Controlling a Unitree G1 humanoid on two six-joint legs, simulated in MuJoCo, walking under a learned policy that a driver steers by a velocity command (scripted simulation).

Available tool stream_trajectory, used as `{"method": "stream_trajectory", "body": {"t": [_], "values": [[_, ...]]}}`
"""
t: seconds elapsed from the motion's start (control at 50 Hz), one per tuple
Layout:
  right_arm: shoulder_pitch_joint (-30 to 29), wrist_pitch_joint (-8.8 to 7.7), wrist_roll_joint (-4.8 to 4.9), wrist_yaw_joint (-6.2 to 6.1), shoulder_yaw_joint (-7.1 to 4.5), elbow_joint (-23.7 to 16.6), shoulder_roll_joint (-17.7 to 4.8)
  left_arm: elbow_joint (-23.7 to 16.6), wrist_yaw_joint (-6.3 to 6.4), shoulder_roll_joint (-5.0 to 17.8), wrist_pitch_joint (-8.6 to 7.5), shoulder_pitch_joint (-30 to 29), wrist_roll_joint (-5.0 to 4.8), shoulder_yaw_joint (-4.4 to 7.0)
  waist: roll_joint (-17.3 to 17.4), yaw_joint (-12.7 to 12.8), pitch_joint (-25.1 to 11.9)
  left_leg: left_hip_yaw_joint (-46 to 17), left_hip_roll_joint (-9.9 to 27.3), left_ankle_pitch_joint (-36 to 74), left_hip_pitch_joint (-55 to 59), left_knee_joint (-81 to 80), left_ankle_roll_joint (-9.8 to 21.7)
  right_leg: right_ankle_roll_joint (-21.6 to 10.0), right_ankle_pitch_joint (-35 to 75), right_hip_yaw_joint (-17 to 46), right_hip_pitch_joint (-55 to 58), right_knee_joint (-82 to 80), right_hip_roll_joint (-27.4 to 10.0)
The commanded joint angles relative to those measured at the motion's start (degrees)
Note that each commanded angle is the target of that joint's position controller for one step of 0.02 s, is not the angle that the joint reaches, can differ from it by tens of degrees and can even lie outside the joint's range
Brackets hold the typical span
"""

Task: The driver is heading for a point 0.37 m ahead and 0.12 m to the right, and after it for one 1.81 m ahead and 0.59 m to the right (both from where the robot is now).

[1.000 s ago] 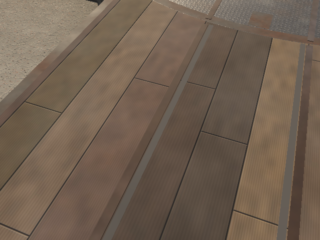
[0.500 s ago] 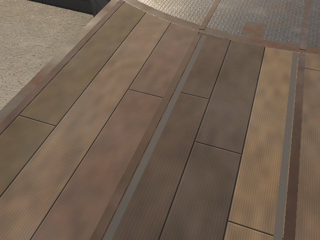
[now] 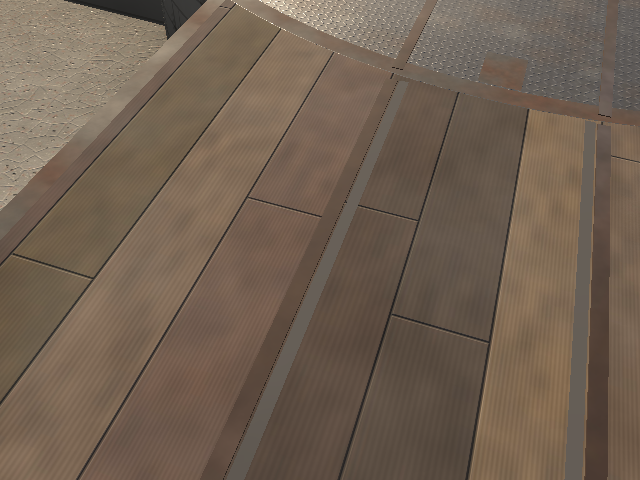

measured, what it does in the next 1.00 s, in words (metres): walks ahead, turning right: right foot, then left foot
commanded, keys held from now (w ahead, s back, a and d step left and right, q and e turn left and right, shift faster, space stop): w+e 0.16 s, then e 0.68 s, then no key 0.16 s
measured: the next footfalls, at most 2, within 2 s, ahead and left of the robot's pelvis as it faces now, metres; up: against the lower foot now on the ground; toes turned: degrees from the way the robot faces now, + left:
right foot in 0.32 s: +0.32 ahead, -0.08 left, +0.00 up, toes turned -14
left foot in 0.98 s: +0.39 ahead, +0.08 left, +0.00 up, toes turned -36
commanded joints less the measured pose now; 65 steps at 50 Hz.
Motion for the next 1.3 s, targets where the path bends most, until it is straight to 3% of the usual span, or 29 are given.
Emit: {"method": "stream_trajectory", "body": {"t": [0.02,0.12,0.2,0.24,0.28,0.3,0.32,0.34,0.36,0.38,0.4,0.42,0.44,0.5,0.64,0.74,0.84,0.92,0.96,0.98,1.0,1.02,1.04,1.06,1.08,1.14,1.2,1.26,1.3], "values": [[4.91,-1.31,0.2,-0.67,0.04,-0.38,-3.99,-2.88,-0.84,1.81,0.1,-1.15,0.34,0.54,5.14,-0.19,5.24,-12.88,15.76,8.13,6.74,-14.92,2.93,0.39,6.07,1.61,-15.92,3.59,-2.73],[7.93,-1.93,0.09,-1.08,0.85,0.52,-3.71,-7.82,-1.21,0.59,0.93,-12.15,-0.11,0.14,5.99,-0.94,6.94,-2.32,13.88,27.43,6.65,-14.1,1.98,1.55,12.71,-2.75,-20.48,-3.62,-1.77],[7.96,-1.88,0.5,-1.9,1.15,0.87,-4.47,-11.35,-1.54,-0.88,0.78,-19.39,-0.04,-1.01,6.04,-1.32,8.85,3.93,12.89,41.48,4.49,-11.21,1.19,0.95,16.56,-9.33,-12.38,-20.81,0.78],[8.15,-1.85,0.86,-2.68,0.71,1.08,-6.4,-10.71,-1.21,0.67,0.6,-15.3,0.33,-0.63,7.11,0.54,5.43,5.68,13.34,58.0,6.11,-3.2,0.2,-0.65,15.83,-11.95,-4.77,-23.2,4.21],[5.72,-1.47,0.99,-3.4,-0.02,0.22,-8.33,-7.97,-0.78,3.18,0.19,-4.79,0.69,0.46,9.29,5.0,-0.63,5.91,14.35,65.38,6.25,10.57,-0.41,-3.61,14.2,-10.92,5.23,-23.97,6.53],[3.84,-1.2,1.09,-3.27,-0.32,-0.7,-8.72,-6.07,-0.59,5.09,-0.27,1.79,1.1,1.37,9.56,7.93,-4.18,5.33,14.36,59.09,4.56,21.31,-0.39,-5.39,16.72,-8.55,12.03,-27.99,6.49],[1.77,-1.15,1.54,-2.55,-0.72,-1.88,-9.11,-5.25,-0.17,7.57,-0.76,5.91,1.55,2.46,6.24,11.01,-6.64,6.46,10.67,40.62,-0.77,37.6,-1.48,-7.73,24.69,-4.15,19.15,-35.05,3.27],[4.89,-1.08,0.87,-2.02,-0.26,-4.68,-3.54,-6.97,0.32,13.49,-0.32,2.18,0.84,4.0,-8.92,4.59,-11.16,5.9,1.13,-18.57,-17.81,59.93,-3.62,-12.33,63.83,15.39,32.96,-27.18,-13.43],[9.26,-0.43,2.32,-1.63,-0.22,-6.36,-4.6,-8.23,0.12,16.42,0.26,3.35,-0.75,4.63,-5.92,4.37,-23.68,-6.87,-1.38,-19.04,-24.96,70.21,-3.94,-23.79,66.08,31.81,40.07,-32.67,-21.92],[5.1,-0.17,1.32,-1.44,-0.3,-6.91,-5.91,-10.05,1.01,13.69,1.32,-1.71,-1.33,4.31,1.1,3.64,-18.18,-8.94,2.07,-12.9,-28.12,68.88,-3.7,-22.82,49.77,29.11,32.88,-37.29,-20.24],[1.67,-0.07,0.71,-1.34,-0.36,-8.09,-5.98,-10.81,1.49,9.95,1.69,-6.01,-1.68,3.27,3.29,2.25,-8.18,-8.22,4.05,-9.86,-29.1,63.66,-3.88,-19.89,42.14,24.67,22.35,-40.88,-17.63],[-0.93,0.33,-0.08,-1.43,-0.77,-9.06,-6.5,-10.61,1.77,7.58,1.66,-7.08,-1.5,2.57,5.77,0.49,-3.92,-8.98,5.68,-8.56,-27.92,58.49,-4.22,-16.98,40.41,21.67,16.3,-42.61,-14.32],[-0.29,1.5,-0.96,-1.51,-0.87,-9.15,-6.33,-10.74,2.03,6.76,1.62,-7.11,-1.53,2.37,6.08,-0.64,-2.58,-9.03,6.21,-8.07,-24.74,54.65,-4.62,-15.26,41.07,18.23,11.56,-43.41,-12.0],[0.84,4.38,-0.82,-1.68,-0.58,-9.82,-4.3,-10.98,1.53,8.63,0.88,-6.36,-0.64,2.62,3.89,-2.12,-3.86,-8.3,5.58,-6.49,-20.22,47.01,-5.6,-12.01,43.78,13.85,6.53,-43.0,-7.99],[-10.16,6.53,-0.59,-1.62,-1.42,-15.33,-7.53,-13.28,1.86,11.38,2.8,-3.64,-1.04,3.7,-2.18,1.31,-4.8,-10.08,5.53,-0.55,-27.87,36.83,-7.96,-5.81,17.07,19.92,10.69,-44.96,-5.48],[-14.08,6.49,-0.05,-1.96,-1.35,-17.7,-8.16,-14.35,2.07,12.05,3.57,-1.68,-0.64,4.15,-3.41,2.78,-3.27,-11.68,3.93,-2.76,-29.54,30.83,-7.73,-6.15,9.85,25.79,14.43,-44.74,-5.89],[-14.37,5.6,0.87,-2.2,-0.78,-19.31,-8.54,-15.61,1.72,12.86,3.89,-1.82,-0.08,4.45,-4.24,2.65,-3.84,-11.91,0.88,-7.2,-23.59,24.03,-5.84,-7.46,18.36,29.29,15.22,-41.62,-5.71],[-9.53,4.86,1.64,-2.4,-0.33,-19.09,-8.92,-16.3,1.42,12.32,4.35,-4.18,-0.11,4.04,-4.94,0.79,-5.09,-10.3,-0.59,-7.56,-12.7,13.2,-3.85,-6.18,27.54,29.7,13.41,-38.97,-5.15],[-5.47,4.3,1.12,-2.68,-0.15,-18.25,-8.83,-16.61,1.68,11.46,4.71,-5.91,-0.94,3.51,-3.18,-1.82,-4.37,-10.2,0.56,2.22,-2.32,-2.64,-2.64,-2.25,20.78,28.03,8.44,-36.2,-1.89],[-7.29,4.06,0.16,-3.09,-0.67,-18.93,-12.07,-16.94,1.82,8.67,4.59,-4.08,-1.21,2.69,4.88,0.3,-3.86,-19.62,9.11,1.69,1.4,-9.09,-0.56,1.1,5.67,23.03,3.46,-29.66,2.82],[-11.6,4.3,-0.02,-3.06,-0.7,-21.77,-15.58,-17.54,2.05,6.09,4.27,-0.09,-1.3,1.88,13.86,3.14,-3.92,-33.89,23.07,13.04,4.94,-10.51,3.82,3.82,-10.8,12.41,-4.87,-20.65,11.15],[-9.61,4.53,-0.47,-2.54,-1.15,-20.57,-16.01,-16.83,2.28,11.53,4.41,-2.52,-0.06,3.29,12.6,0.71,-2.9,-35.26,25.04,20.99,-2.77,-7.86,10.55,4.39,-15.97,8.88,-3.66,-10.75,10.78],[-10.37,4.3,0.11,-2.01,-0.31,-20.44,-12.68,-16.34,2.16,12.15,4.51,-2.81,0.04,3.49,7.92,1.94,-1.62,-31.25,21.87,21.89,-4.58,-7.48,10.58,4.85,-12.79,10.41,-2.2,-6.23,9.03],[-12.78,4.08,0.53,-1.62,0.3,-20.47,-10.46,-15.32,1.81,11.39,4.77,-2.81,-0.07,3.39,6.47,2.9,-0.02,-25.17,17.4,21.66,-5.86,-6.8,8.33,5.52,-8.88,10.38,-1.26,-4.29,8.35],[-13.61,4.03,0.25,-1.55,0.5,-20.77,-10.13,-14.76,1.5,10.8,5.07,-2.39,-0.23,3.2,8.27,3.18,-0.72,-21.31,14.18,23.56,-4.7,-5.99,6.46,6.15,-6.87,9.83,-0.98,-2.81,8.8],[-9.92,3.7,0.25,-1.62,0.75,-19.24,-10.13,-13.87,1.06,9.3,5.7,-3.57,-0.56,2.32,9.83,1.5,-1.87,-17.68,12.31,33.19,0.28,-3.63,6.32,7.93,-6.25,8.41,-1.2,-5.02,8.38],[-6.76,3.6,0.43,-1.48,0.76,-17.31,-10.54,-13.31,1.44,7.76,6.09,-6.48,-0.97,1.14,10.5,-0.36,-2.57,-17.96,12.45,33.62,4.52,-2.36,6.39,8.74,-7.03,5.85,1.05,-15.19,6.07],[-5.18,4.11,0.01,-1.14,0.4,-15.78,-11.68,-12.36,2.03,7.42,6.16,-8.14,-1.67,0.38,12.36,-1.67,-2.41,-18.82,12.12,33.72,4.14,-1.25,6.45,7.83,-7.35,2.23,6.37,-25.38,4.97],[-5.25,4.39,0.1,-1.08,0.27,-14.79,-11.85,-10.94,2.51,7.35,5.79,-6.92,-1.98,0.09,11.76,-0.7,-2.39,-19.48,11.96,34.49,3.93,-0.03,5.74,6.62,-1.62,1.43,10.13,-34.65,4.56]]}}
Keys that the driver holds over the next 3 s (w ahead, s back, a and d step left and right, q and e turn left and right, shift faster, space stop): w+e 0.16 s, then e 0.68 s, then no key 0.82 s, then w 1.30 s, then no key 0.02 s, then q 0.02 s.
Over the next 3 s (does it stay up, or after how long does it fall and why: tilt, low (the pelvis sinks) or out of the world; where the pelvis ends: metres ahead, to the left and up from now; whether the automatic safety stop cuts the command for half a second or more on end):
stays up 0.83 -0.27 -0.02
